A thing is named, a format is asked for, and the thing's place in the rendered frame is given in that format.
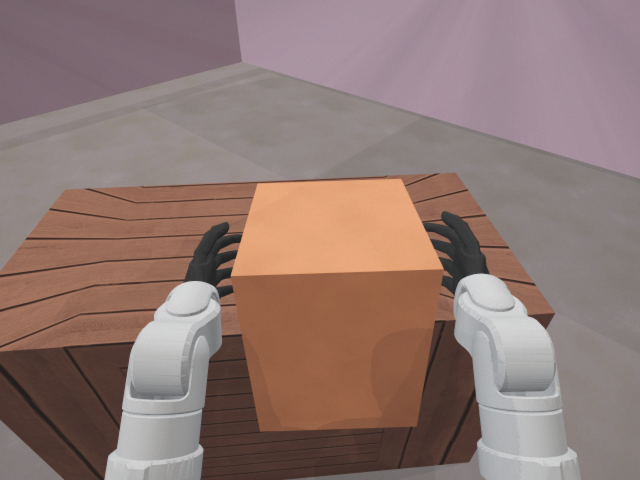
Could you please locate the pedestal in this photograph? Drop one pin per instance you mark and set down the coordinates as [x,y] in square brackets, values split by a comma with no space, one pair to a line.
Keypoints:
[91,275]

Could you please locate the right robot forearm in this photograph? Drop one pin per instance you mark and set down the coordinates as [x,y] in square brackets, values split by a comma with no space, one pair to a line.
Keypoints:
[516,383]

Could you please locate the left robot forearm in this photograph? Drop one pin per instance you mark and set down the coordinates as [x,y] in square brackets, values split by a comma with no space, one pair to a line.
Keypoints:
[165,389]

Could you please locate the robot right hand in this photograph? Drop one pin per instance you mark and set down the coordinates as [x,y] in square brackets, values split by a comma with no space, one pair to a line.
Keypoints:
[464,250]

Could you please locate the carton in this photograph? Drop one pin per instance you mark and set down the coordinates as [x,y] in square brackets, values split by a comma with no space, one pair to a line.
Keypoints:
[336,285]

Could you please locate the robot left hand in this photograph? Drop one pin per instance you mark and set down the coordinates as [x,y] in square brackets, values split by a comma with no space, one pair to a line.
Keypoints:
[205,262]

